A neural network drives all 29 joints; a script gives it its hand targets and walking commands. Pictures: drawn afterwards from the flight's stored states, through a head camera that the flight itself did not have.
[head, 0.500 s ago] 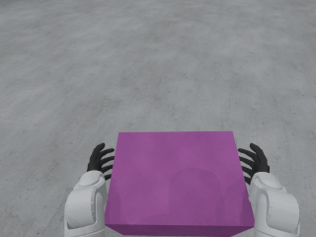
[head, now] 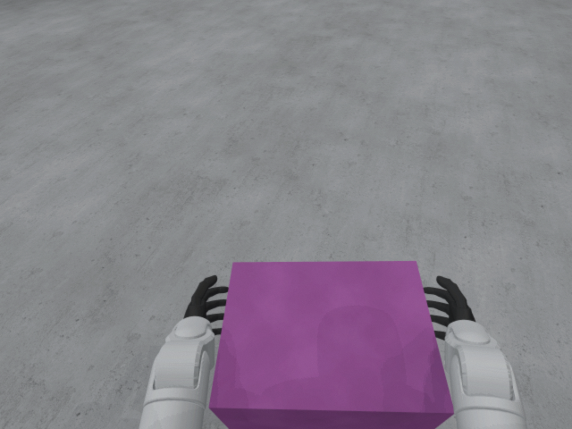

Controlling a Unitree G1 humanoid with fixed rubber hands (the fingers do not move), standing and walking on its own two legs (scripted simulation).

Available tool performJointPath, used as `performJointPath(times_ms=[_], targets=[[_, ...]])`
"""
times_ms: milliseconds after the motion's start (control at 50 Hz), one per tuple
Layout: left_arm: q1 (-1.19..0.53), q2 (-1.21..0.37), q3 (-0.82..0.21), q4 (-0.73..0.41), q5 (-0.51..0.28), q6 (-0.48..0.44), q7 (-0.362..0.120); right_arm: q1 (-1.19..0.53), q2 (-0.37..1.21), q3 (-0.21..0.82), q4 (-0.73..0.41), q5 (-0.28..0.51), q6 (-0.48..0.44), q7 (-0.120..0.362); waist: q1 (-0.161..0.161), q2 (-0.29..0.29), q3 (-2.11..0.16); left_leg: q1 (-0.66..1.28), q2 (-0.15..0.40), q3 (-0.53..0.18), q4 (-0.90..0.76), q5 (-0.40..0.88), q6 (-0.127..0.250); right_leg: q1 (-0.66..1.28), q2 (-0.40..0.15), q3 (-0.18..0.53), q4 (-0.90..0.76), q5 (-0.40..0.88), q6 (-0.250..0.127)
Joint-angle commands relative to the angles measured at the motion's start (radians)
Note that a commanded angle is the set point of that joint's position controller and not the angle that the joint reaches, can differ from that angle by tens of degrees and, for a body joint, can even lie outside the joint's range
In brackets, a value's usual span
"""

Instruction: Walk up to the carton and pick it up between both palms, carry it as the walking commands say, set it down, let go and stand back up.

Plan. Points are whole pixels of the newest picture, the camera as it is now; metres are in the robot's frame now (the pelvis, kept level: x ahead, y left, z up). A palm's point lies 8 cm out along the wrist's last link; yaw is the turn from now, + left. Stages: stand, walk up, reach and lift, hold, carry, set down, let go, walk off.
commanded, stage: hold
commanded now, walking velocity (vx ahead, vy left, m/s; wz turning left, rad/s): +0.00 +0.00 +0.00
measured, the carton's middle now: (324, 351) +0.26 -0.02 -0.08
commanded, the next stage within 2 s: set down in 0.74 s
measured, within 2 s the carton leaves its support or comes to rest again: neither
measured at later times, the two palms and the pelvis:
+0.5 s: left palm (196, 296) +0.30 +0.16 +0.04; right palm (452, 288) +0.30 -0.20 +0.05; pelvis +0.03 -0.01 +0.01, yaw +0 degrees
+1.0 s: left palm (209, 294) +0.31 +0.15 +0.03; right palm (463, 297) +0.30 -0.23 +0.03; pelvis +0.02 -0.01 +0.01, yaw -1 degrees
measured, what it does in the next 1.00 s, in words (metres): stands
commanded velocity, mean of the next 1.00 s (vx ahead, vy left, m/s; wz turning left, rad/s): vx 0.00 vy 0.00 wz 0.00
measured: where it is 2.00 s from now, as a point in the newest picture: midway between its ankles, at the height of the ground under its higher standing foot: outside the picture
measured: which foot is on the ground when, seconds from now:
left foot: down 0.00-1.00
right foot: down 0.00-1.00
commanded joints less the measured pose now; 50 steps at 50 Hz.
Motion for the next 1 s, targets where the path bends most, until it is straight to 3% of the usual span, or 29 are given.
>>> performJointPath(times_ms=[0, 40, 60, 80, 140, 180, 200, 280, 300, 320, 340, 360, 400, 440, 460, 500, 520, 560, 620, 680, 740, 780, 820, 840, 860, 880, 900, 920, 980], targets=[[-0.748, -0.893, -0.646, -0.157, -0.291, -0.150, -0.303, -0.716, 0.822, 0.674, -0.211, 0.315, -0.146, 0.304, -0.033, 0.021, -0.497, 0.101, -0.080, -0.037, -0.079, 0.218, 0.013, 0.173, 0.134, -0.052, -0.033, 0.181, -0.035], [-0.792, -0.854, -0.599, -0.128, -0.258, -0.147, -0.321, -0.761, 0.862, 0.654, -0.141, 0.289, -0.125, 0.314, -0.020, -0.039, -0.455, 0.053, -0.103, -0.027, -0.087, 0.189, 0.033, 0.198, 0.129, -0.043, -0.061, 0.168, -0.019], [-0.735, -0.885, -0.538, -0.035, -0.224, -0.124, -0.320, -0.727, 0.908, 0.651, -0.055, 0.286, -0.105, 0.326, 0.032, -0.039, -0.423, 0.048, -0.111, -0.008, -0.108, 0.182, 0.032, 0.195, 0.128, -0.046, -0.070, 0.170, -0.012], [-0.758, -0.857, -0.523, 0.024, -0.220, -0.111, -0.341, -0.675, 0.864, 0.583, 0.001, 0.238, -0.088, 0.316, -0.025, -0.041, -0.301, 0.005, -0.114, 0.001, -0.117, 0.080, 0.028, 0.179, 0.127, -0.045, -0.093, 0.064, -0.015], [-0.688, -0.768, -0.279, 0.336, -0.090, -0.072, -0.378, -0.672, 0.791, 0.379, 0.304, 0.158, -0.038, 0.354, -0.010, -0.120, -0.055, 0.000, -0.135, 0.028, -0.178, -0.120, 0.035, 0.082, 0.087, -0.023, -0.184, -0.225, -0.017], [-0.719, -0.760, -0.240, 0.287, -0.077, -0.086, -0.409, -0.695, 0.883, 0.388, 0.293, 0.167, -0.030, 0.371, 0.042, -0.135, -0.048, -0.040, -0.146, 0.034, -0.176, -0.123, 0.043, 0.119, 0.083, -0.002, -0.196, -0.226, 0.001], [-0.754, -0.824, -0.289, 0.244, -0.104, -0.097, -0.422, -0.722, 0.913, 0.400, 0.232, 0.186, -0.048, 0.375, 0.041, -0.046, -0.162, -0.018, -0.132, 0.037, -0.178, -0.047, 0.041, 0.183, 0.103, -0.019, -0.181, -0.101, -0.002], [-0.761, -0.896, -0.348, 0.173, -0.151, -0.090, -0.440, -0.720, 0.987, 0.451, 0.140, 0.186, -0.045, 0.374, 0.002, -0.162, -0.251, 0.000, -0.127, 0.007, -0.207, 0.111, 0.052, 0.282, 0.130, -0.032, -0.162, 0.162, 0.018], [-0.735, -0.899, -0.346, 0.113, -0.143, -0.096, -0.429, -0.807, 1.000, 0.534, 0.064, 0.241, -0.066, 0.380, 0.083, -0.071, -0.315, -0.006, -0.131, 0.017, -0.197, 0.172, 0.045, 0.313, 0.126, -0.026, -0.142, 0.236, 0.015], [-0.697, -0.917, -0.380, 0.081, -0.154, -0.100, -0.431, -0.725, 1.014, 0.554, 0.051, 0.231, -0.063, 0.372, 0.058, -0.100, -0.357, 0.041, -0.140, 0.018, -0.187, 0.222, 0.040, 0.319, 0.120, -0.021, -0.149, 0.319, 0.029], [-0.683, -0.929, -0.372, 0.109, -0.125, -0.081, -0.422, -0.713, 0.997, 0.543, 0.085, 0.233, -0.062, 0.380, 0.085, 0.008, -0.248, 0.031, -0.145, 0.021, -0.197, 0.228, 0.027, 0.284, 0.115, -0.011, -0.158, 0.323, 0.017], [-0.760, -0.932, -0.429, 0.066, -0.170, -0.103, -0.431, -0.748, 1.041, 0.543, 0.065, 0.225, -0.072, 0.377, 0.019, -0.135, -0.387, 0.106, -0.135, 0.005, -0.183, 0.231, 0.038, 0.266, 0.130, -0.024, -0.159, 0.300, 0.028], [-0.701, -0.938, -0.458, -0.016, -0.189, -0.098, -0.424, -0.705, 1.038, 0.630, -0.031, 0.253, -0.083, 0.374, 0.075, -0.064, -0.419, 0.085, -0.140, 0.004, -0.184, 0.329, 0.032, 0.317, 0.131, -0.014, -0.140, 0.423, 0.025], [-0.729, -0.943, -0.523, -0.045, -0.204, -0.112, -0.425, -0.678, 1.001, 0.588, -0.029, 0.244, -0.102, 0.370, 0.003, -0.015, -0.465, 0.139, -0.136, 0.004, -0.179, 0.351, 0.018, 0.296, 0.134, -0.017, -0.146, 0.420, 0.017], [-0.706, -0.958, -0.570, -0.115, -0.234, -0.124, -0.425, -0.666, 1.016, 0.623, -0.109, 0.251, -0.116, 0.372, -0.004, -0.103, -0.544, 0.179, -0.135, -0.015, -0.168, 0.482, 0.023, 0.290, 0.153, -0.013, -0.139, 0.503, 0.023], [-0.712, -0.929, -0.538, -0.085, -0.193, -0.104, -0.418, -0.640, 0.976, 0.574, -0.031, 0.246, -0.109, 0.373, 0.022, 0.073, -0.514, 0.132, -0.140, 0.009, -0.174, 0.390, 0.006, 0.299, 0.145, -0.018, -0.144, 0.373, 0.007], [-0.665, -0.935, -0.556, -0.083, -0.210, -0.106, -0.409, -0.599, 0.960, 0.585, -0.039, 0.245, -0.112, 0.371, 0.010, 0.007, -0.488, 0.179, -0.123, -0.008, -0.170, 0.496, 0.003, 0.243, 0.157, -0.025, -0.153, 0.388, 0.010], [-0.650, -0.883, -0.547, -0.064, -0.181, -0.092, -0.413, -0.530, 0.894, 0.533, 0.013, 0.229, -0.101, 0.375, 0.006, 0.114, -0.414, 0.129, -0.132, 0.013, -0.186, 0.351, -0.016, 0.255, 0.150, -0.025, -0.172, 0.294, -0.007], [-0.640, -0.863, -0.498, 0.007, -0.177, -0.085, -0.411, -0.596, 0.838, 0.506, 0.024, 0.198, -0.093, 0.383, -0.002, -0.029, -0.300, 0.080, -0.116, 0.005, -0.214, 0.246, 0.000, 0.236, 0.154, -0.045, -0.184, 0.190, -0.005], [-0.601, -0.904, -0.449, 0.122, -0.174, -0.061, -0.404, -0.569, 0.788, 0.434, 0.126, 0.157, -0.076, 0.401, -0.022, -0.011, -0.192, 0.070, -0.086, -0.007, -0.253, 0.156, -0.028, 0.200, 0.157, -0.049, -0.196, 0.109, -0.020], [-0.580, -0.945, -0.367, 0.190, -0.132, -0.063, -0.408, -0.658, 0.837, 0.440, 0.115, 0.216, -0.085, 0.423, 0.035, 0.041, -0.142, -0.041, -0.076, -0.059, -0.293, 0.117, 0.004, 0.228, 0.169, -0.074, -0.150, 0.116, -0.003], [-0.666, -0.984, -0.403, 0.095, -0.132, -0.090, -0.398, -0.688, 0.838, 0.433, 0.090, 0.215, -0.097, 0.446, 0.032, 0.088, -0.160, 0.007, -0.068, -0.059, -0.278, 0.130, -0.001, 0.229, 0.163, -0.053, -0.145, 0.125, -0.018], [-0.653, -0.960, -0.377, 0.124, -0.136, -0.110, -0.395, -0.707, 0.840, 0.419, 0.094, 0.187, -0.114, 0.443, 0.014, -0.004, -0.174, 0.058, -0.067, -0.057, -0.257, 0.132, 0.012, 0.168, 0.157, -0.053, -0.151, 0.090, -0.006], [-0.716, -0.923, -0.357, 0.134, -0.131, -0.116, -0.401, -0.671, 0.803, 0.383, 0.152, 0.172, -0.113, 0.444, 0.012, 0.041, -0.178, 0.014, -0.078, -0.043, -0.258, 0.129, 0.008, 0.201, 0.142, -0.042, -0.160, 0.094, -0.022], [-0.590, -0.942, -0.306, 0.198, -0.092, -0.115, -0.398, -0.760, 0.820, 0.432, 0.082, 0.207, -0.126, 0.441, 0.084, -0.004, -0.210, 0.036, -0.091, -0.038, -0.240, 0.156, 0.013, 0.213, 0.138, -0.040, -0.155, 0.088, -0.006], [-0.687, -0.942, -0.361, 0.156, -0.107, -0.142, -0.397, -0.756, 0.820, 0.404, 0.095, 0.190, -0.146, 0.437, 0.025, 0.055, -0.208, 0.028, -0.090, -0.039, -0.222, 0.102, 0.014, 0.206, 0.129, -0.030, -0.140, 0.070, -0.019], [-0.662, -0.893, -0.292, 0.198, -0.095, -0.151, -0.403, -0.756, 0.845, 0.395, 0.164, 0.174, -0.138, 0.437, 0.048, -0.061, -0.197, 0.034, -0.095, -0.032, -0.216, 0.086, 0.029, 0.177, 0.140, -0.042, -0.143, 0.026, 0.000], [-0.697, -0.900, -0.343, 0.128, -0.095, -0.171, -0.402, -0.720, 0.854, 0.385, 0.148, 0.172, -0.158, 0.439, 0.032, 0.003, -0.239, 0.070, -0.103, -0.022, -0.200, 0.131, 0.016, 0.171, 0.133, -0.040, -0.141, 0.087, -0.010], [-0.687, -0.879, -0.312, 0.153, -0.100, -0.227, -0.411, -0.758, 0.861, 0.412, 0.132, 0.174, -0.207, 0.418, 0.048, -0.066, -0.373, 0.064, -0.115, -0.019, -0.152, 0.232, 0.030, 0.213, 0.128, -0.026, -0.107, 0.189, 0.012]])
